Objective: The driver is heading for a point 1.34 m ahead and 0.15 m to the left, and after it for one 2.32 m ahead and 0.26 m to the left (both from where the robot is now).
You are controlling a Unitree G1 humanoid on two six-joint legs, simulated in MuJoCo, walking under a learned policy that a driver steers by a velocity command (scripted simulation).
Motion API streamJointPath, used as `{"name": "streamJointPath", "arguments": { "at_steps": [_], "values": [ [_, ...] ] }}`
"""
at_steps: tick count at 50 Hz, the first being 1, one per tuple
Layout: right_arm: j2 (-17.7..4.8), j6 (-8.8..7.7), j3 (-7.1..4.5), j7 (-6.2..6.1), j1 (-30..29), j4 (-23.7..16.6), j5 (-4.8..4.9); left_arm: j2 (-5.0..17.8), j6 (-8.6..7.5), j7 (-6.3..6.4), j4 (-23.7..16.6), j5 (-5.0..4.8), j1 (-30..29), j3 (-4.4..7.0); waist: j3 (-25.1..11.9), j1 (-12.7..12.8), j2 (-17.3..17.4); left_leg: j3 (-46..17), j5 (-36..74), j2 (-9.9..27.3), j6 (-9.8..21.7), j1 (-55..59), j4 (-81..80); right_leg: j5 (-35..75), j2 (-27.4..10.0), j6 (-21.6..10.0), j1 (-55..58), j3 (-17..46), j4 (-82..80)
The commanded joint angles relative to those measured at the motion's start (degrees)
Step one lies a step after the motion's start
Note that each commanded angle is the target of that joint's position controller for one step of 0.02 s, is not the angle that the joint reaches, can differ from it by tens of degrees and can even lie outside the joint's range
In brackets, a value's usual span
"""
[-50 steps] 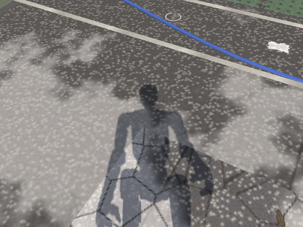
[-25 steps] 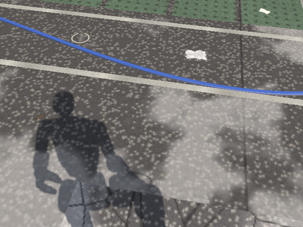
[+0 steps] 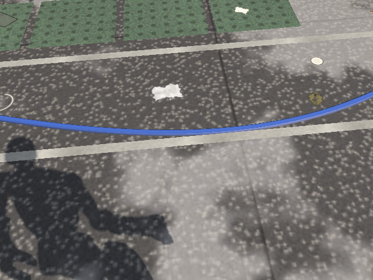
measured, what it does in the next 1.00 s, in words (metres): walks ahead: left foot, then right foot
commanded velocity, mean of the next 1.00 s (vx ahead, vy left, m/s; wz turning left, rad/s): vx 0.46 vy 0.00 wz -0.10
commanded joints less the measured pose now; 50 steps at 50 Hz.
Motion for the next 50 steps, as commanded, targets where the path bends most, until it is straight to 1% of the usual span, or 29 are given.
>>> {"name": "streamJointPath", "arguments": {
  "at_steps": [1,5,9,11,12,13,14,15,16,17,18,19,20,21,24,28,31,36,39,40,41,42,43,44,45,46,47,48,50],
  "values": [
    [-3.4,0.46,-0.60,0.32,-0.2,-2.9,-0.01,6.9,-1.51,0.11,-2.4,-0.14,2.9,1.21,-1.6,-0.2,-3.8,2.1,7.4,-0.5,-0.5,-2.9,-6.4,23.0,-15.1,-5.9,2.6,11.6,-7.9],
    [-3.1,0.11,-0.07,0.77,-6.8,-5.0,0.50,7.0,-1.81,0.43,-0.9,-0.03,7.2,0.77,-1.0,2.4,-5.0,2.9,14.1,-2.0,0.8,-4.1,-15.6,26.6,-15.3,-3.4,8.2,10.5,-7.1],
    [-3.3,-0.55,0.39,1.10,-12.9,-7.4,0.93,7.3,-1.77,1.10,0.5,0.74,10.0,0.32,1.0,4.2,-5.5,4.2,13.5,-4.3,3.1,-3.6,-23.1,28.6,-17.2,-3.5,13.3,11.0,-6.1],
    [-4.0,-0.95,0.22,1.08,-11.5,-7.6,1.06,8.2,-1.82,1.53,0.8,1.08,9.0,0.35,1.3,2.6,-6.1,4.2,10.2,-5.6,4.9,0.4,-26.2,33.7,-18.6,-2.8,14.4,10.9,-4.5],
    [-4.6,-1.15,-0.05,0.81,-8.2,-6.7,1.15,8.7,-1.93,1.69,0.7,1.15,7.6,0.36,0.4,0.7,-6.4,4.5,7.9,-7.1,6.0,5.6,-27.9,40.6,-18.4,-1.8,14.0,10.0,-1.9],
    [-5.6,-1.35,-0.57,0.27,-3.4,-5.2,1.29,9.4,-2.04,1.72,0.8,1.34,6.7,0.48,-2.1,-1.4,-6.9,5.2,5.3,-9.2,7.0,12.1,-28.5,48.7,-18.0,-1.1,13.9,9.4,3.1],
    [-6.6,-1.75,-1.19,-0.42,4.8,-2.5,1.30,9.8,-1.98,1.53,0.9,1.45,5.9,0.51,-6.4,-5.1,-5.6,5.9,5.7,-10.7,8.3,21.3,-31.6,51.7,-16.2,-0.2,13.1,7.7,12.7],
    [-8.6,-2.29,-1.93,-1.24,14.0,-0.3,0.37,8.9,-2.19,1.36,0.3,1.09,5.7,0.15,-12.2,-9.0,-3.4,0.5,5.6,-5.0,10.4,35.4,-32.6,40.5,-14.0,0.5,4.9,6.3,25.7],
    [-15.5,-2.44,-3.62,-1.63,19.9,-0.1,-1.18,3.3,-2.30,0.93,-1.2,-1.11,12.0,-1.02,-21.2,-7.4,8.6,-25.1,-0.1,12.1,17.4,52.5,-34.0,11.2,-5.3,3.3,-12.8,2.2,48.2],
    [-13.5,-1.66,-3.40,-0.70,17.9,0.9,0.54,5.8,-2.25,0.98,-0.3,-0.18,12.6,-0.48,-21.3,-5.9,10.0,-42.0,-0.5,16.2,20.2,51.7,-42.9,-18.4,-0.8,3.0,-22.3,4.9,57.0],
    [-9.9,-1.39,-2.58,-0.40,11.4,0.0,1.70,6.8,-1.89,0.98,-0.9,0.98,8.1,-0.20,-10.5,-3.4,3.4,-33.8,-6.2,14.1,19.1,42.3,-43.9,-13.9,-5.2,2.7,-25.9,6.4,58.8],
    [-6.1,-1.58,-1.61,-0.12,7.3,-0.6,1.81,6.3,-2.00,0.51,-1.7,1.29,4.1,-0.54,-5.3,-2.8,-1.0,-26.0,-4.7,11.6,17.8,34.7,-45.8,-9.9,-7.7,2.7,-25.6,5.8,55.5],
    [-4.5,-1.90,-1.06,-0.15,6.2,-0.1,1.51,5.2,-1.74,0.12,-2.1,1.27,2.6,-0.70,-2.4,-1.6,-0.7,-20.1,-1.1,8.5,15.9,30.0,-47.6,-8.3,-9.6,2.7,-24.3,4.9,52.0],
    [-3.6,-2.26,-0.66,-0.32,6.3,0.8,1.65,4.7,-1.07,-0.23,-2.2,1.91,2.8,-0.84,-1.4,-0.3,1.0,-15.9,2.9,6.2,14.5,26.6,-48.9,-7.4,-10.9,3.3,-22.1,4.3,49.3],
    [-4.6,-3.68,-0.81,-0.12,9.4,3.1,2.11,3.1,0.17,-1.05,-1.7,2.28,3.2,-1.33,-2.0,0.7,1.9,-10.0,12.7,4.2,14.6,25.2,-51.0,-4.8,-12.0,4.8,-21.4,2.0,46.1],
    [-5.1,-3.85,-0.88,-0.05,13.2,5.3,2.46,2.6,0.41,-1.39,-4.9,2.17,-6.8,-1.86,0.4,-0.9,1.3,-5.2,16.7,2.3,14.4,28.1,-53.6,3.1,-14.4,6.9,-28.9,-0.9,36.6],
    [-5.2,-3.77,-0.79,-0.08,15.7,6.7,2.60,1.1,0.16,-1.59,-6.9,1.80,-13.4,-2.65,0.7,-2.6,1.5,-2.1,21.6,0.7,12.9,29.7,-52.9,8.7,-13.7,7.6,-27.6,-3.0,26.1],
    [-5.9,-3.44,-0.75,-0.71,19.7,8.8,1.99,1.5,-0.25,-1.36,-9.0,1.49,-20.5,-2.96,1.0,-4.6,2.0,-2.1,28.1,3.2,12.6,37.1,-49.8,9.2,-11.6,6.2,-25.9,-4.3,16.6],
    [-6.9,-3.02,-0.94,-1.31,18.5,9.4,1.58,2.7,-0.79,-0.95,-8.9,1.60,-18.6,-2.42,0.2,-2.5,2.5,-2.0,38.8,4.9,11.7,40.9,-44.4,2.8,-9.5,3.7,-21.0,-4.5,12.9],
    [-6.9,-2.81,-0.92,-1.48,17.8,9.6,1.48,3.2,-1.19,-0.55,-7.2,1.85,-13.9,-2.05,-1.8,-0.5,2.6,-1.2,47.4,4.1,10.7,41.2,-38.5,1.8,-7.6,2.6,-15.2,-4.9,10.9],
    [-6.6,-2.53,-0.74,-1.53,17.2,9.8,1.87,3.8,-1.98,-0.02,-4.1,2.44,-5.3,-1.56,-6.2,3.1,1.1,0.7,50.0,1.7,9.2,39.6,-28.5,6.6,-6.4,1.2,-5.0,-5.5,6.3],
    [-5.4,-2.73,-0.20,-1.66,17.0,8.5,2.68,6.6,-2.76,0.70,-1.8,3.70,3.5,-0.73,-12.7,5.9,-0.9,1.9,36.4,-0.5,7.6,30.0,-16.0,16.1,-13.8,-0.9,10.0,1.0,7.8],
    [1.1,-2.69,1.41,-1.48,24.6,7.3,5.31,13.1,-2.44,1.10,-1.2,4.31,8.2,1.11,-22.7,4.3,-14.6,6.4,-2.6,-9.9,4.4,10.6,7.6,35.1,-33.4,-10.9,29.0,24.3,9.4],
    [-5.2,-2.11,-0.47,-2.28,23.1,8.9,3.66,11.1,-1.68,0.65,-0.8,0.87,8.3,1.04,-24.4,4.7,-8.3,-0.7,-19.2,-12.3,4.6,7.7,14.3,48.8,-34.1,-12.9,25.6,29.2,7.0],
    [-4.3,-1.83,-0.60,-2.36,19.1,7.9,3.11,8.5,-1.75,0.56,-1.3,0.02,2.3,0.20,-16.2,1.8,-6.3,-3.5,-16.1,-9.4,4.7,6.0,14.5,50.8,-31.2,-11.2,18.0,19.1,6.1],
    [-2.8,-1.87,-0.11,-2.20,16.6,7.7,2.59,4.3,-1.96,0.51,-1.7,0.17,-2.1,-0.94,-10.0,0.5,-5.5,-2.9,-13.6,-7.4,4.5,5.1,10.8,48.7,-28.4,-8.6,11.2,13.7,3.4],
    [-2.5,-1.26,-0.28,-1.97,15.3,7.8,2.03,2.1,-2.10,0.71,-1.6,0.13,-4.1,-1.64,-6.2,-0.8,-5.5,-2.5,-11.6,-5.9,4.2,6.5,7.1,45.2,-25.4,-5.9,5.8,9.8,0.9],
    [-2.2,-0.35,-0.29,-1.64,16.0,8.1,1.15,1.1,-2.10,0.97,-1.1,-0.06,-5.4,-2.07,-4.9,-2.5,-6.4,-2.0,-9.8,-5.5,3.4,9.7,4.1,43.7,-23.2,-4.3,1.1,6.8,-1.1],
    [-0.7,1.07,-0.18,-1.13,17.8,9.2,0.95,1.9,-2.65,1.01,-0.4,0.47,-5.2,-2.24,-6.9,-4.2,-6.1,-0.7,-6.6,-6.7,2.5,15.4,1.6,47.4,-21.7,-4.1,-2.8,3.2,-2.0]
  ]
}}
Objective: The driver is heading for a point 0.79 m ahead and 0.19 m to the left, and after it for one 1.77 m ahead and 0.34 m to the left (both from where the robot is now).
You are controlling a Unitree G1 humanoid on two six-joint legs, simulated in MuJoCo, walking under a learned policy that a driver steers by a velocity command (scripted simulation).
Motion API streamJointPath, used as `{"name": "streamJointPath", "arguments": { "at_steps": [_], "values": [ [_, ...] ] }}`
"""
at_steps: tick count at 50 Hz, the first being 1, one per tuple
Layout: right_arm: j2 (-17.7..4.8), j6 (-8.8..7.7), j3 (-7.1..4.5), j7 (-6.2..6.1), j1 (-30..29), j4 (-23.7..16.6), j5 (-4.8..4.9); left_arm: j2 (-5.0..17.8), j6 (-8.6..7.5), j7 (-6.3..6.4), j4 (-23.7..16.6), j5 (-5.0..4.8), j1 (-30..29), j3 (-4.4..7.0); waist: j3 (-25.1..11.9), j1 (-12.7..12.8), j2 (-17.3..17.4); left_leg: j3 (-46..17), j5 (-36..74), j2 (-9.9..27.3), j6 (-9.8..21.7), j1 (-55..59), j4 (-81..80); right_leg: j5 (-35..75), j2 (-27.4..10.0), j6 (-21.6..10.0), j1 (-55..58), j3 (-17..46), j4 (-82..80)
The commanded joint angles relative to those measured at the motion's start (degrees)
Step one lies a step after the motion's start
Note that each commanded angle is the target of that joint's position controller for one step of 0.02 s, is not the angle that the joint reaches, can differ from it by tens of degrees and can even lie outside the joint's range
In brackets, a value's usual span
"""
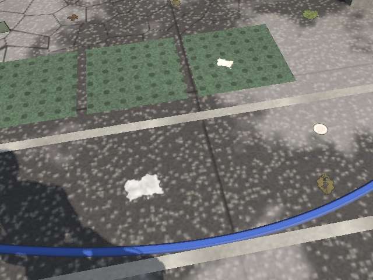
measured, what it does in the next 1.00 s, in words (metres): walks ahead: left foot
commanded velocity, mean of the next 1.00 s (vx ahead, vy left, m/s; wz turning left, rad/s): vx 0.25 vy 0.00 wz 0.07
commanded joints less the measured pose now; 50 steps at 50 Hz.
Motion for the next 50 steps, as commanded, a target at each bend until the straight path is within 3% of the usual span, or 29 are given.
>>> {"name": "streamJointPath", "arguments": {
  "at_steps": [1,3,5,10,12,13,14,15,16,17,19,20,22,25,27,29,31,32,33,34,35,36,37,40,44,47,50],
  "values": [
    [-1.3,1.80,-0.52,0.41,10.0,0.8,-0.48,5.2,-1.19,0.22,-0.5,0.03,2.7,0.57,-8.5,-2.9,-5.8,-0.3,4.1,1.0,-1.4,3.9,-2.7,45.3,-14.4,-7.6,3.7,7.4,-7.4],
    [-0.8,2.40,-0.24,0.17,8.1,0.9,-0.52,5.5,-1.31,0.17,0.2,0.25,2.2,0.32,-8.2,-3.3,-6.4,0.5,6.6,1.5,-1.6,5.0,-9.4,43.0,-13.1,-7.1,2.3,5.1,-7.6],
    [-0.7,2.74,0.13,-0.29,4.5,0.6,-0.50,5.5,-0.92,0.25,1.3,0.33,3.5,0.10,-7.7,-1.9,-7.8,1.6,9.0,1.8,-1.6,6.1,-16.1,38.3,-12.3,-6.4,2.2,4.4,-7.6],
    [-1.4,2.95,0.63,-1.32,0.5,1.4,-0.11,5.6,0.88,0.70,3.6,0.57,6.1,0.00,-6.4,0.2,-7.0,2.3,8.2,2.0,-0.7,10.0,-26.6,17.6,-13.9,-6.5,2.0,8.7,-7.5],
    [-1.1,2.29,1.06,-1.65,1.4,2.4,-0.43,5.1,1.66,1.15,4.1,0.09,5.5,-0.16,-4.7,-1.1,-4.1,1.5,15.2,2.7,0.1,15.8,-38.4,5.7,-12.3,-3.8,-0.5,9.6,-5.6],
    [-3.3,1.63,0.78,-1.92,2.5,3.1,-0.71,4.1,1.79,1.30,4.3,0.26,6.7,-0.39,-4.6,-0.4,-1.4,-2.8,21.1,6.7,0.5,19.2,-40.8,0.6,-10.5,-1.6,-2.1,9.8,-4.2],
    [-6.4,1.00,0.43,-2.08,2.6,3.2,-0.91,3.2,1.91,1.23,4.8,0.34,10.7,-0.17,-4.0,2.9,3.3,-7.7,30.8,11.8,1.9,19.9,-40.6,-5.0,-6.2,-0.1,-2.9,7.4,-1.8],
    [-5.0,1.11,0.76,-1.76,-0.4,3.8,0.57,0.2,2.70,1.32,6.9,-0.47,14.3,-0.89,-3.5,4.4,8.1,-9.0,25.7,12.6,4.3,11.8,-42.2,-8.1,-3.7,0.9,3.3,5.4,-4.7],
    [-2.0,1.02,1.39,-1.31,-2.1,3.5,0.66,1.9,3.17,1.60,7.8,-0.20,12.7,-0.63,-0.8,3.4,5.7,-8.2,20.6,10.5,3.1,7.6,-43.7,-5.4,-4.2,1.5,6.9,6.0,-5.2],
    [-1.5,0.86,1.53,-1.15,-2.2,3.7,0.70,3.2,3.30,1.70,7.8,-0.08,10.9,-0.16,-0.6,2.6,4.4,-6.3,19.4,8.5,1.9,7.1,-43.8,-2.5,-5.0,1.4,8.5,6.7,-5.0],
    [-1.5,0.84,1.55,-1.60,-0.5,5.1,0.83,3.5,3.36,1.59,8.1,-0.12,9.5,0.02,-1.6,2.0,3.2,-4.5,19.7,6.5,1.1,9.6,-43.5,0.0,-6.3,1.2,8.7,7.4,-5.2],
    [-1.8,0.87,1.36,-1.66,0.7,5.9,0.90,2.7,3.22,1.54,8.6,-0.04,10.1,-0.16,-3.0,1.8,2.4,-3.9,14.8,5.6,1.5,11.4,-43.3,-4.1,-5.8,1.0,8.3,7.0,-5.1],
    [-3.3,1.28,0.43,-1.39,1.5,6.1,0.48,3.1,3.25,1.40,9.1,0.17,10.4,0.27,-1.3,1.5,0.7,-4.3,-2.6,4.4,3.7,10.1,-42.6,-18.2,-3.6,-0.3,4.9,5.7,-2.8],
    [-3.8,1.40,-0.35,-0.77,3.1,5.9,0.50,1.7,3.01,0.78,8.1,0.54,9.0,0.29,5.2,0.5,1.7,-10.9,-17.0,7.7,7.2,7.7,-46.1,-26.7,-2.7,-1.5,-3.5,6.1,0.7],
    [-5.1,0.93,-1.15,-0.63,6.8,7.0,0.40,0.0,2.02,0.27,6.9,1.11,7.4,0.06,4.2,-0.8,5.6,-19.5,-18.1,13.2,10.5,12.5,-50.9,-19.5,-0.8,-1.2,-7.1,2.9,7.8],
    [-6.1,0.55,-1.82,-0.49,6.7,7.1,0.27,0.6,0.98,-0.16,6.1,1.27,7.3,0.33,2.8,-0.2,6.2,-22.8,-14.2,16.5,12.6,13.8,-52.2,-15.3,-1.4,-1.8,-6.4,2.2,9.3],
    [-5.3,0.25,-1.91,-0.16,2.4,6.0,0.68,0.7,0.18,-0.38,7.4,0.68,11.5,0.64,1.7,3.0,4.2,-18.0,-9.9,14.0,10.8,8.4,-50.0,-14.1,-1.4,-2.6,2.7,2.8,4.2],
    [-4.6,0.12,-1.88,-0.01,-1.4,4.7,0.95,0.6,-0.07,-0.28,9.1,0.48,16.4,0.81,1.3,5.7,2.1,-13.3,-8.7,10.8,8.7,1.7,-46.3,-14.1,-1.9,-3.0,11.4,4.6,0.1],
    [-2.3,-0.29,-1.26,0.25,-6.5,2.2,1.28,3.2,-0.47,0.23,10.6,0.48,22.2,1.55,2.0,8.7,-5.2,-5.6,-5.6,4.9,5.6,-8.3,-36.1,-21.3,-7.8,-4.9,19.2,15.4,-7.7],
    [0.3,-1.04,-0.68,0.62,-9.9,-0.4,0.95,8.3,-0.53,0.69,12.2,0.05,27.4,3.11,3.0,9.9,-16.1,5.1,-1.5,-2.4,2.7,-19.1,-20.7,-27.2,-17.8,-8.4,26.8,31.9,-16.5],
    [-3.3,-1.32,-1.43,0.67,-11.6,-1.3,-0.83,8.3,-0.22,0.90,12.5,0.49,27.4,3.22,6.1,9.2,-12.1,4.4,-5.1,-0.7,3.1,-25.5,-12.0,-16.9,-23.1,-10.6,27.5,35.2,-16.2],
    [-3.1,-1.47,-1.62,0.85,-9.6,-0.1,-1.22,5.9,-0.22,1.01,11.7,0.86,25.0,2.62,4.9,6.7,-5.6,2.0,-2.7,1.5,3.4,-24.8,-7.4,-8.4,-21.6,-10.0,26.9,30.6,-14.1],
    [-1.5,-1.58,-1.37,1.27,-6.8,1.3,-0.64,5.0,-0.39,1.13,10.9,1.10,22.8,2.36,3.0,4.6,-4.0,1.1,0.3,2.4,3.5,-23.4,-5.4,-4.2,-20.0,-8.5,26.4,26.1,-14.0],
    [-0.5,-0.87,-1.39,2.28,-6.8,1.6,-0.35,3.1,-1.24,1.47,10.4,0.84,20.0,1.54,2.0,2.7,-5.5,1.2,7.5,2.0,2.9,-20.8,-4.3,7.0,-15.5,-4.9,23.5,14.4,-15.3],
    [1.2,-0.05,-0.49,2.63,-14.6,-2.0,-0.38,2.1,-1.79,1.56,10.6,0.65,19.4,0.66,3.9,2.5,-6.3,4.6,15.1,0.9,2.1,-17.5,-13.1,17.6,-12.6,-3.3,17.3,4.5,-15.7],
    [1.4,0.14,0.25,2.92,-19.4,-4.7,-0.29,3.6,-2.18,1.74,11.0,0.55,19.9,0.63,4.6,3.2,-7.6,8.9,18.2,-0.2,3.6,-9.3,-23.4,24.3,-13.0,-3.0,14.3,0.4,-15.3],
    [-1.3,0.00,-0.67,2.47,-14.5,-4.3,-0.47,6.3,-2.29,2.24,10.8,0.21,18.8,1.15,0.5,-0.1,-7.8,11.5,15.9,-3.6,7.2,-0.6,-25.4,48.9,-14.6,-1.9,18.0,-3.1,-4.5]
  ]
}}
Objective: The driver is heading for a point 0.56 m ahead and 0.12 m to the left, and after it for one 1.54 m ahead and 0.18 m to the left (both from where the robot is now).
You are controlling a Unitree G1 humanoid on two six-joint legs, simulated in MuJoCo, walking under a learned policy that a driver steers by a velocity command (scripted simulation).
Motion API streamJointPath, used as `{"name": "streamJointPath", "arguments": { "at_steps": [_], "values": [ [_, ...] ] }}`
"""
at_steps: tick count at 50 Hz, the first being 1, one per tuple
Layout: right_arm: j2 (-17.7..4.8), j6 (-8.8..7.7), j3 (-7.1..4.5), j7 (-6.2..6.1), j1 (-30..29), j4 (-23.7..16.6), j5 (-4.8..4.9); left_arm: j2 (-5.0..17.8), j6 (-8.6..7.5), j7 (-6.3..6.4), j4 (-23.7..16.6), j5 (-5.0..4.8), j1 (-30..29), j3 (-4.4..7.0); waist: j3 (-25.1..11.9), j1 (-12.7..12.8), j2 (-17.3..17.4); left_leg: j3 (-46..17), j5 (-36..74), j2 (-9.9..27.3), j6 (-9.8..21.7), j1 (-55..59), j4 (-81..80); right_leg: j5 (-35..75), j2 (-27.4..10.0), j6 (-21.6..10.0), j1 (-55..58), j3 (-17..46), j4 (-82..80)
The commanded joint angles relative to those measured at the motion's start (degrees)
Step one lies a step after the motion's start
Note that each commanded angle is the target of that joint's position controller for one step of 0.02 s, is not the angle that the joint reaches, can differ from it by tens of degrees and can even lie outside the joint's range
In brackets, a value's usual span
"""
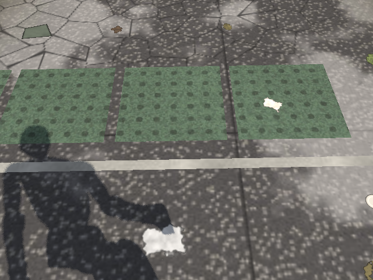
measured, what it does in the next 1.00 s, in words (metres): walks ahead, turning left: left foot, then right foot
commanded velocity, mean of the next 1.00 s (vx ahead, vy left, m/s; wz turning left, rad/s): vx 0.49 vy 0.00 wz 0.35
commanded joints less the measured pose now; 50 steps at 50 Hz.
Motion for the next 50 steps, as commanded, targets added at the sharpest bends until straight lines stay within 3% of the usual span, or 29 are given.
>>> {"name": "streamJointPath", "arguments": {
  "at_steps": [1,2,3,4,5,6,7,8,9,10,12,15,21,26,27,29,30,31,32,33,34,35,36,37,39,41,43,48,50],
  "values": [
    [-4.7,-0.77,-1.35,-0.42,6.3,-1.3,-0.14,10.3,-0.24,0.70,-1.8,-0.16,0.2,1.81,-1.3,-6.1,-6.9,3.8,-2.2,-5.0,3.8,14.3,-1.3,69.3,-14.8,-4.5,-7.3,-0.9,15.2],
    [-6.0,-1.00,-2.19,-0.55,13.6,1.0,-0.32,11.0,0.23,0.67,-2.4,-0.16,-0.8,2.05,-5.3,-9.1,-7.0,3.3,-2.2,-6.1,5.3,22.3,-3.8,67.7,-14.8,-4.1,-9.1,-1.4,25.6],
    [-8.8,-1.07,-3.53,-0.90,20.7,3.0,-0.96,11.4,0.42,0.31,-3.4,-0.05,-1.7,2.19,-8.4,-12.5,-5.5,-1.8,-4.9,-3.9,7.6,32.9,-7.0,56.5,-13.4,-3.2,-17.1,-2.0,39.2],
    [-14.5,-0.83,-5.13,-1.55,23.9,2.7,-1.37,6.8,0.40,-0.53,-6.2,-0.34,-0.8,1.52,-13.8,-11.4,5.5,-25.7,-10.3,12.3,13.8,45.2,-10.1,17.3,-6.6,-1.2,-33.3,-2.8,62.5],
    [-16.1,-0.03,-5.30,-1.18,22.0,2.1,0.03,7.6,0.04,-1.36,-9.0,-0.94,-2.2,2.05,-18.4,-9.2,8.6,-52.4,-13.7,20.4,20.2,49.6,-21.5,-6.4,1.9,-0.6,-46.1,7.6,74.9],
    [-14.5,0.21,-4.89,-1.40,17.2,1.7,0.99,9.4,-0.38,-1.67,-11.0,-0.40,-8.6,2.41,-9.4,-7.7,3.2,-45.0,-18.2,18.5,17.6,42.9,-24.1,-0.5,-2.9,-1.4,-52.0,11.6,73.4],
    [-11.4,0.02,-4.13,-1.56,14.0,1.1,1.16,9.6,-0.98,-1.86,-12.0,-0.46,-10.8,2.43,-3.8,-6.1,-0.2,-38.7,-14.7,17.1,15.3,34.3,-25.8,4.4,-5.2,-1.5,-50.8,11.1,68.6],
    [-9.4,-0.35,-3.58,-1.67,11.9,0.7,0.97,8.9,-0.91,-1.67,-11.8,-0.19,-10.6,2.50,-0.9,-3.5,-3.5,-33.7,-7.7,14.3,13.0,27.7,-26.7,6.1,-6.9,-1.0,-47.2,11.1,63.6],
    [-8.4,-0.82,-3.16,-1.99,11.0,0.5,1.18,8.2,0.01,-1.53,-12.0,0.67,-9.7,2.44,-0.4,-1.5,-3.6,-29.5,-1.7,11.7,11.8,22.8,-26.9,5.8,-7.8,0.0,-43.2,11.4,60.2],
    [-7.9,-1.36,-2.86,-2.12,10.9,0.4,1.22,7.3,1.19,-1.65,-11.9,1.29,-8.7,2.31,-1.1,-0.4,-2.6,-26.3,1.6,9.9,11.1,20.2,-27.0,5.4,-8.3,0.9,-40.2,11.5,57.4],
    [-9.0,-2.36,-2.99,-2.16,13.1,0.7,1.41,6.8,2.80,-1.87,-13.1,1.64,-9.9,2.35,-1.3,-0.1,-1.2,-23.1,6.0,7.8,10.9,18.3,-27.1,6.1,-8.4,2.5,-39.7,10.2,53.0],
    [-10.3,-2.36,-3.25,-2.18,17.1,0.6,1.53,7.5,3.68,-2.14,-16.6,1.60,-18.0,2.59,0.5,-2.4,0.7,-23.1,4.0,6.3,9.5,19.4,-28.7,13.0,-8.7,4.5,-45.2,9.1,44.9],
    [-10.6,-1.75,-3.36,-2.41,24.9,0.1,1.21,8.2,3.88,-2.86,-21.7,1.19,-29.7,2.49,-0.4,-7.3,2.2,-25.7,11.0,6.3,6.7,31.0,-25.8,21.3,-6.5,5.4,-52.4,9.5,33.5],
    [-10.0,-1.84,-2.87,-3.34,28.8,0.4,0.48,7.6,2.94,-3.68,-25.2,0.82,-36.4,1.33,0.2,-9.4,3.7,-25.4,21.8,7.3,6.7,37.7,-21.9,20.6,-3.9,3.5,-51.0,7.5,24.4],
    [-10.1,-1.97,-2.80,-3.59,28.9,0.4,0.38,7.7,2.65,-3.75,-25.6,0.71,-36.3,1.24,0.2,-9.0,4.1,-25.6,24.1,7.9,6.1,38.2,-21.2,20.3,-3.4,2.6,-48.7,7.4,22.4],
    [-11.3,-2.36,-2.87,-3.85,26.3,-0.2,0.40,9.1,2.11,-3.43,-24.6,0.52,-30.8,1.65,-1.0,-5.7,5.0,-24.6,32.5,8.2,3.9,36.2,-18.2,17.5,-1.6,0.2,-38.0,7.0,17.9],
    [-12.3,-2.64,-3.04,-3.70,25.5,-0.2,0.35,10.7,1.82,-2.87,-22.9,0.39,-25.4,2.34,-3.5,-3.4,5.1,-23.8,40.5,7.6,3.0,35.7,-13.0,15.1,0.3,-1.0,-30.5,6.3,17.0],
    [-12.7,-2.93,-3.03,-3.26,24.5,-0.2,0.46,12.1,1.28,-2.15,-20.6,0.30,-17.0,3.03,-7.8,0.9,3.3,-21.2,42.0,5.3,1.8,33.9,-3.4,17.2,0.3,-2.6,-20.2,6.1,13.4],
    [-10.6,-3.38,-2.42,-2.80,24.3,-1.5,0.86,15.1,0.74,-1.19,-19.3,1.40,-8.0,3.88,-14.5,4.4,0.2,-19.8,28.4,2.8,1.0,25.3,10.1,11.5,-8.8,-5.2,-6.2,15.4,13.4],
    [-5.3,-3.26,-1.51,-2.47,32.3,-1.8,3.43,21.5,1.20,-1.15,-18.2,2.46,-2.7,5.62,-23.0,2.2,-14.6,-13.2,-8.7,-7.2,-2.1,7.4,31.1,9.3,-24.9,-13.7,10.2,42.5,10.9],
    [-9.6,-3.02,-2.05,-2.86,31.4,-1.0,1.33,17.7,2.05,-1.94,-17.6,0.90,-5.3,5.14,-19.6,0.8,-9.5,-14.7,-20.8,-5.9,-1.3,1.0,36.4,5.8,-25.2,-13.9,5.3,51.4,5.2],
    [-9.8,-2.77,-2.21,-2.68,26.2,-1.7,0.54,13.5,2.10,-2.16,-18.6,0.18,-11.3,4.12,-9.6,-1.0,-4.1,-14.8,-15.8,-3.0,-1.2,-0.8,36.9,3.7,-22.9,-12.9,-4.2,42.4,4.2],
    [-8.8,-2.86,-1.79,-2.29,22.4,-2.6,0.25,10.4,1.84,-2.40,-18.8,0.35,-14.5,3.33,-5.2,-1.5,-0.7,-14.4,-12.4,-1.0,-1.3,-0.3,34.0,8.2,-20.0,-11.5,-10.8,35.2,2.6],
    [-8.3,-2.53,-1.79,-1.87,20.7,-3.1,-0.05,9.3,1.55,-2.29,-18.2,0.49,-14.9,2.89,-3.1,-2.4,-2.1,-13.7,-11.4,0.4,-1.4,0.5,31.4,13.0,-17.4,-10.2,-14.3,29.8,1.4],
    [-7.2,-1.39,-1.52,-1.08,21.3,-3.2,-0.87,8.7,0.77,-2.28,-16.3,0.04,-13.4,2.48,-2.7,-4.0,-5.4,-12.3,-10.5,1.5,-2.3,3.3,28.1,20.3,-14.3,-8.9,-17.8,23.5,-0.3],
    [-6.5,-0.83,-1.28,-0.62,20.2,-3.5,-1.09,9.3,-0.10,-2.57,-14.7,-0.53,-10.7,2.68,-2.9,-4.4,-5.4,-10.6,-9.3,2.2,-3.0,1.8,26.4,25.6,-13.6,-9.6,-17.5,20.7,-1.4],
    [-6.1,-0.63,-0.93,-0.24,15.4,-5.1,-1.16,10.0,-0.31,-2.61,-13.6,-0.70,-8.8,2.85,-1.5,-3.9,-5.0,-8.9,-5.8,3.8,-3.9,-2.2,23.1,26.4,-13.3,-10.2,-16.8,18.5,-3.6],
    [-4.3,-0.97,0.57,0.26,2.5,-9.3,-0.54,10.1,0.00,-2.63,-11.3,-0.85,-4.4,2.68,0.4,-1.2,-4.9,-4.6,4.2,4.4,-5.4,-2.0,6.1,32.2,-10.3,-8.7,-15.9,12.5,-4.6],
    [-3.7,-1.21,1.09,-0.03,0.2,-9.6,-0.25,10.4,0.14,-2.41,-10.4,-0.75,-3.1,2.54,0.9,-0.6,-4.5,-3.0,6.3,2.7,-5.2,1.7,0.0,42.3,-10.2,-7.8,-15.2,10.5,-2.3]
  ]
}}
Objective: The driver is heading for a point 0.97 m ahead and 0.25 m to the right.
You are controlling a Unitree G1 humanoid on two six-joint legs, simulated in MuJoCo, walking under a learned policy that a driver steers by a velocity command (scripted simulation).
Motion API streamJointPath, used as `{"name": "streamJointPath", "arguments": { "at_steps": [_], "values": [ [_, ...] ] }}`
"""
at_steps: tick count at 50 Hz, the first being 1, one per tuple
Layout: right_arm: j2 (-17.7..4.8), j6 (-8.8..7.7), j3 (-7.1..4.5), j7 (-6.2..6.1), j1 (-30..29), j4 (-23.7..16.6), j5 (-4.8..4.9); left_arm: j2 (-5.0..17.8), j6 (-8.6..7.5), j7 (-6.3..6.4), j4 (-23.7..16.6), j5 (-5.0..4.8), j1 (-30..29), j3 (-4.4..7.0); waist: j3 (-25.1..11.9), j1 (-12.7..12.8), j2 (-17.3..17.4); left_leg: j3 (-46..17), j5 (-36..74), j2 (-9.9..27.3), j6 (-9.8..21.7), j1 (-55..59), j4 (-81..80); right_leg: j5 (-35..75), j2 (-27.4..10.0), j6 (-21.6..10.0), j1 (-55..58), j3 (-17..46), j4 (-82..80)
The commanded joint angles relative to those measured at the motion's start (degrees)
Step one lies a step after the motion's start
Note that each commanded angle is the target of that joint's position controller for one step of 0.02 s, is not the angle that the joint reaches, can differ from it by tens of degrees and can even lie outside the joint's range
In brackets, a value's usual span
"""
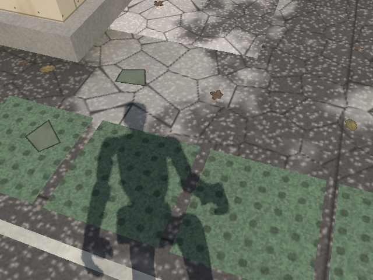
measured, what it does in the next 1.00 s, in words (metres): walks ahead, turning right: left foot, then right foot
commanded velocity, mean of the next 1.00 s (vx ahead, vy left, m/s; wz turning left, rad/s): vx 0.17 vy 0.00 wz -0.35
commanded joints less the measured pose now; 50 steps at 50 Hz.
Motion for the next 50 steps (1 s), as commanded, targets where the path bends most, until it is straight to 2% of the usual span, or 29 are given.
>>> {"name": "streamJointPath", "arguments": {
  "at_steps": [1,4,5,6,7,8,9,10,11,12,13,14,17,21,26,28,29,30,31,32,33,34,35,36,37,38,41,45,50],
  "values": [
    [-1.1,-1.01,0.51,-0.38,-4.8,-3.9,0.41,7.8,-0.62,0.38,-1.6,0.07,1.3,1.21,1.6,-0.4,-7.2,3.9,4.2,-3.2,0.1,6.1,-7.7,36.3,-13.3,-5.3,-3.3,4.5,-0.3],
    [-2.6,-1.71,0.14,-1.33,-1.7,-2.5,0.22,8.3,-0.19,0.99,-0.7,0.27,0.9,1.08,-0.5,-1.9,-8.7,2.8,2.1,-5.1,2.2,11.7,-11.5,44.2,-14.5,-3.6,0.6,5.1,6.4],
    [-3.6,-2.11,-0.27,-1.72,1.8,-1.0,-0.07,8.3,0.00,1.26,-0.6,0.08,0.5,1.03,-1.8,-3.3,-8.3,2.3,2.3,-6.1,3.0,16.0,-14.3,46.0,-14.0,-2.9,1.2,6.1,10.8],
    [-4.4,-2.94,-0.67,-2.16,7.6,1.2,-0.64,8.3,0.27,1.38,-0.5,-0.51,-0.2,0.92,-4.1,-6.2,-6.1,2.3,8.5,-6.1,4.0,23.6,-20.3,43.9,-12.0,-1.7,0.0,5.5,18.4],
    [-7.7,-3.86,-1.38,-2.78,13.6,2.7,-1.67,7.2,0.14,1.53,-1.6,-1.13,0.6,0.51,-9.4,-7.4,-2.7,-3.1,28.4,1.5,5.2,36.7,-18.0,29.4,-9.6,-0.3,-7.8,4.8,28.1],
    [-11.6,-3.53,-2.35,-2.90,17.7,2.4,-2.25,1.4,0.47,1.90,-2.3,-2.70,7.9,-0.76,-19.7,-5.8,8.7,-18.1,57.8,20.4,13.1,54.3,-11.9,-13.3,-3.2,1.4,-21.4,1.4,46.6],
    [-10.7,-2.33,-2.69,-2.48,17.2,1.6,1.47,5.4,1.94,2.84,-0.7,-2.84,9.4,0.42,-26.4,-6.6,6.9,-23.1,59.3,23.0,18.1,53.5,-13.1,-27.2,-0.3,1.4,-24.2,4.3,56.4],
    [-8.3,-1.72,-2.18,-2.55,12.9,0.6,2.18,7.7,2.92,2.96,-1.2,-1.29,5.2,1.43,-19.6,-5.2,1.8,-17.7,50.1,19.7,16.7,45.5,-17.0,-23.9,-2.8,1.6,-26.2,5.9,58.9],
    [-5.4,-1.57,-1.27,-2.95,8.0,-0.2,1.86,6.8,3.42,2.58,-2.2,-0.22,1.2,1.51,-12.3,-3.8,1.4,-13.5,41.2,16.8,14.4,37.9,-20.4,-20.2,-4.5,1.9,-27.7,5.4,57.5],
    [-3.7,-1.48,-0.71,-3.51,5.8,-0.2,1.63,6.0,4.05,2.13,-2.6,0.41,-0.7,1.68,-7.2,-2.6,1.7,-9.4,35.9,14.3,12.4,31.3,-23.6,-17.2,-6.0,2.5,-27.1,5.2,55.6],
    [-3.4,-1.34,-0.61,-4.09,5.1,-0.1,1.72,5.5,4.97,1.64,-2.7,1.05,-0.6,1.86,-5.3,-1.3,2.7,-6.3,31.3,12.6,11.1,26.2,-25.8,-14.6,-6.7,3.2,-24.6,4.8,54.2],
    [-3.7,-1.26,-0.74,-4.31,4.8,-0.2,1.42,4.7,5.83,1.34,-2.4,1.34,0.4,1.90,-5.4,-0.7,2.8,-4.2,29.2,11.7,11.0,23.2,-26.7,-13.0,-6.2,3.7,-22.3,3.7,55.0],
    [-4.6,-1.33,-1.18,-4.50,3.9,-0.6,0.91,4.1,7.51,1.20,-3.4,1.14,0.2,2.39,-6.4,0.6,2.2,-0.7,20.2,11.8,12.3,19.8,-28.5,-11.0,-6.0,4.4,-22.1,2.8,54.6],
    [-5.3,-0.29,-1.62,-4.79,4.3,-0.3,0.53,4.2,8.98,0.47,-6.8,1.57,-6.2,2.29,-4.2,-0.7,4.4,1.2,-0.4,11.7,11.8,18.9,-31.1,-7.7,-7.6,4.4,-24.2,1.6,44.8],
    [-8.0,1.23,-2.77,-4.26,6.1,-0.1,0.22,5.0,9.33,-0.51,-10.4,1.12,-10.5,2.11,-5.2,-2.8,3.7,2.0,-6.6,14.5,11.4,21.0,-29.0,-11.0,-6.8,3.1,-20.3,-1.3,35.3],
    [-9.1,1.83,-3.25,-4.06,6.2,-0.1,0.24,5.3,9.09,-0.72,-11.7,0.78,-10.9,2.16,-5.1,-3.0,4.0,2.3,-7.1,15.4,10.3,21.8,-27.1,-12.3,-6.4,2.1,-18.3,-2.1,30.8],
    [-9.7,2.14,-3.52,-4.02,5.7,-0.2,0.46,5.2,8.80,-0.78,-11.9,0.68,-9.9,2.16,-5.2,-2.2,3.4,3.4,-7.0,15.2,8.9,21.2,-25.0,-10.7,-5.8,1.3,-15.5,-2.7,26.3],
    [-10.0,2.52,-3.78,-3.94,5.9,0.0,0.58,5.4,8.31,-0.72,-11.6,0.62,-7.9,2.23,-5.2,-1.2,1.8,5.3,-7.0,14.4,6.3,19.3,-21.7,-7.0,-5.0,0.4,-11.1,-2.5,19.8],
    [-8.9,3.07,-3.89,-3.64,8.0,0.6,0.31,7.2,7.62,-0.43,-11.1,0.81,-6.1,2.69,-4.1,-0.8,-3.8,8.2,-10.5,11.7,2.3,16.3,-14.7,-4.1,-6.8,-0.8,-8.2,3.1,10.7],
    [-4.4,3.69,-3.07,-3.03,10.3,-0.6,0.04,12.9,6.94,0.36,-12.3,1.35,-6.2,3.67,-3.1,-2.4,-19.3,13.7,-26.3,4.1,-2.6,6.0,1.4,4.0,-21.6,-3.9,-4.9,23.2,3.1],
    [-4.4,4.45,-2.70,-3.93,3.7,-3.8,0.56,18.4,6.99,1.00,-12.4,1.30,-5.1,5.29,1.8,0.4,-20.6,6.3,-31.8,-3.7,-3.9,-0.4,8.8,14.6,-27.3,-11.6,-12.0,31.8,1.7],
    [-5.4,4.94,-2.80,-4.00,2.0,-3.9,0.70,15.4,7.05,1.53,-11.8,1.18,-5.1,4.91,2.1,-0.5,-12.0,1.3,-27.2,-2.1,-4.0,0.2,14.3,14.8,-23.7,-11.7,-12.1,26.0,3.0],
    [-5.3,4.79,-2.95,-3.76,3.3,-3.3,1.30,13.5,7.08,1.75,-12.4,0.69,-8.6,4.27,1.6,-2.6,-10.5,-0.2,-21.9,-2.2,-3.5,0.8,15.0,13.1,-20.0,-10.0,-12.6,21.5,3.6],
    [-5.9,4.17,-3.16,-3.34,4.7,-2.5,0.98,12.5,7.27,1.55,-13.3,0.72,-11.2,4.05,-0.4,-3.6,-9.7,-0.8,-17.9,-2.2,-3.1,1.1,14.8,4.4,-16.5,-8.5,-10.9,19.5,2.7],
    [-7.2,3.81,-3.61,-2.78,5.3,-2.0,-0.22,11.5,7.16,1.48,-14.0,0.25,-11.9,3.80,-1.7,-3.3,-10.6,-0.4,-15.3,-2.5,-2.8,0.3,16.1,-3.0,-15.0,-8.5,-8.8,19.5,1.4],
    [-7.6,3.58,-3.83,-2.18,5.4,-1.9,-0.72,10.1,6.98,1.18,-14.2,0.08,-11.5,3.42,-3.0,-2.9,-10.3,-0.6,-13.8,-2.4,-2.8,-0.3,16.6,-9.0,-14.2,-8.7,-6.9,20.4,0.1],
    [-6.5,3.21,-3.65,-1.17,3.5,-2.4,-0.26,10.3,5.69,0.70,-13.2,0.11,-8.0,3.38,-1.8,-1.8,-8.6,-0.8,-11.2,-2.3,-3.4,-3.5,12.3,-13.6,-15.0,-9.3,-2.1,23.0,-2.5],
    [-5.4,2.18,-3.04,-0.97,1.7,-2.6,-0.17,10.6,3.88,0.93,-11.2,0.49,-4.2,3.26,-1.0,-0.1,-9.3,-0.3,-10.1,-2.1,-3.7,-1.7,3.2,-10.6,-15.4,-9.8,0.0,22.4,-3.3],
    [-5.3,0.88,-2.51,-0.70,-0.7,-3.6,0.24,12.0,2.87,0.70,-9.8,0.75,-2.8,3.39,0.8,1.1,-9.2,0.7,-12.1,-2.5,-2.1,4.4,-6.1,-13.0,-16.1,-10.4,-3.8,22.6,-2.8]
  ]
}}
